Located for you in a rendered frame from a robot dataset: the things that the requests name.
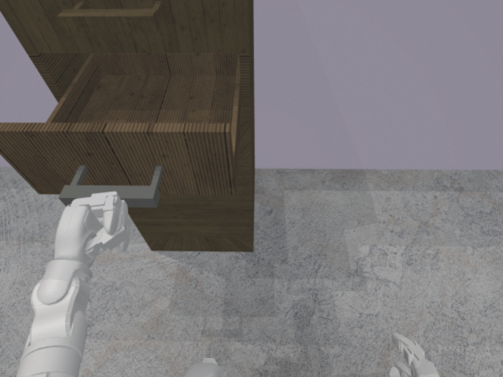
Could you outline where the robot left forearm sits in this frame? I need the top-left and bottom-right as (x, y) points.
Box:
(16, 258), (93, 377)

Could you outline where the left robot hand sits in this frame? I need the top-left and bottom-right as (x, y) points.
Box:
(54, 192), (132, 268)

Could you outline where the robot left shin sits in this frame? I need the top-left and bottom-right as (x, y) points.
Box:
(202, 358), (218, 365)

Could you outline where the drawer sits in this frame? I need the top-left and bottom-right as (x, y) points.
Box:
(0, 53), (241, 196)

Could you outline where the handle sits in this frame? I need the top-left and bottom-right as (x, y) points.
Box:
(58, 165), (163, 207)
(57, 9), (160, 33)

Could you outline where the right robot hand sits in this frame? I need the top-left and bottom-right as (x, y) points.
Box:
(389, 333), (440, 377)

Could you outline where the cabinet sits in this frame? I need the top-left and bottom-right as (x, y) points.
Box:
(0, 0), (255, 252)

